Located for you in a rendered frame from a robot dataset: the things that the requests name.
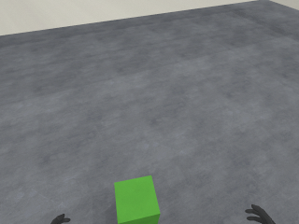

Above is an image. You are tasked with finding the carton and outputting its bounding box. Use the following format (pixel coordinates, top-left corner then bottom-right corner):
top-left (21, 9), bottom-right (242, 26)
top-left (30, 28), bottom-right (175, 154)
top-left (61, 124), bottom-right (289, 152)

top-left (114, 175), bottom-right (161, 224)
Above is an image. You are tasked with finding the left robot hand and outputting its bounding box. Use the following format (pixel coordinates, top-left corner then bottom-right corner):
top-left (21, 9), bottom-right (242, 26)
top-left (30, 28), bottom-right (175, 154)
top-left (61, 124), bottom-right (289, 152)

top-left (50, 214), bottom-right (71, 224)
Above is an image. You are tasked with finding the right robot hand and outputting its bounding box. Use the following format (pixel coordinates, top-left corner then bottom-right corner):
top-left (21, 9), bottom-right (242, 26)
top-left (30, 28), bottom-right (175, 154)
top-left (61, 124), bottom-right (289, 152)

top-left (245, 204), bottom-right (276, 224)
